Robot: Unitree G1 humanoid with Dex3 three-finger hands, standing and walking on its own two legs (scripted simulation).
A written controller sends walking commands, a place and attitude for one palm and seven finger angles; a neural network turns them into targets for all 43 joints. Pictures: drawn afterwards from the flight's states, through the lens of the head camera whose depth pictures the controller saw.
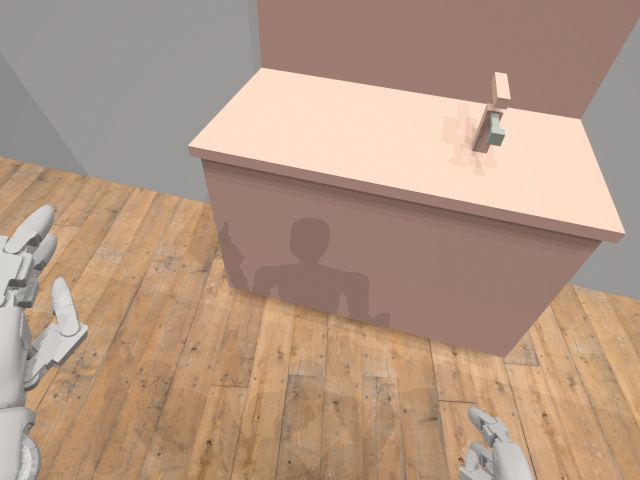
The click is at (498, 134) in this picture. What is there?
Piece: tap's lever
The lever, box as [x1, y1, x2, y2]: [487, 127, 504, 145]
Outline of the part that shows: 491,127 487,137 487,143 500,145 504,136 504,129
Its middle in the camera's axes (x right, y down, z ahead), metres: +0.38 -0.22 +0.84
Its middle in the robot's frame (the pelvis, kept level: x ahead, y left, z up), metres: +0.80 -0.33 +0.04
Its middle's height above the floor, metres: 0.81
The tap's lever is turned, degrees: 0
